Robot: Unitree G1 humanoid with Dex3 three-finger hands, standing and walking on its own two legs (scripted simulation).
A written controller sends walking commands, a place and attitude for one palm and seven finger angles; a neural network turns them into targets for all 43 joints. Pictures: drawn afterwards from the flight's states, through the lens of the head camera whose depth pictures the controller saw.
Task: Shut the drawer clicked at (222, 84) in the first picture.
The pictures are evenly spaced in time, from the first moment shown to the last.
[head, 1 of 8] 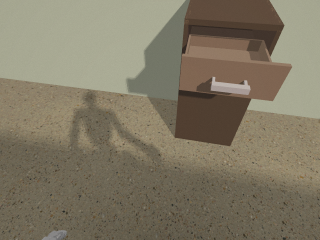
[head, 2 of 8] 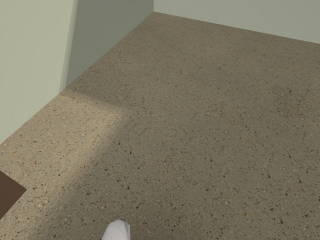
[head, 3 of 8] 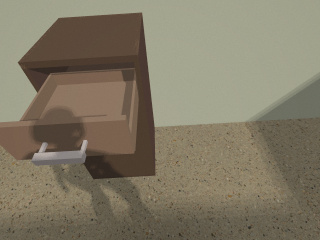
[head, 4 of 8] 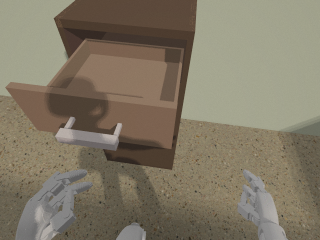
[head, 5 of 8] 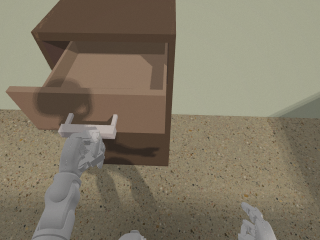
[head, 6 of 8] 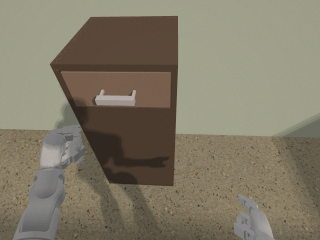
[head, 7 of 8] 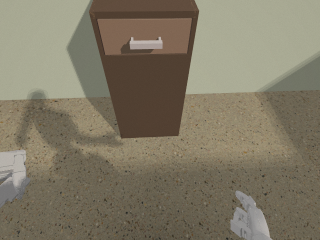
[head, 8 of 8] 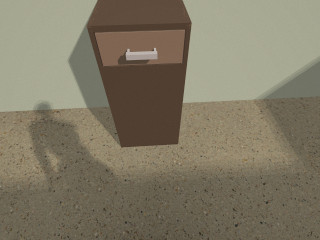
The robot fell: no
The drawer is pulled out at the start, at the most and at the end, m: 0.29 0.29 0.00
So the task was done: yes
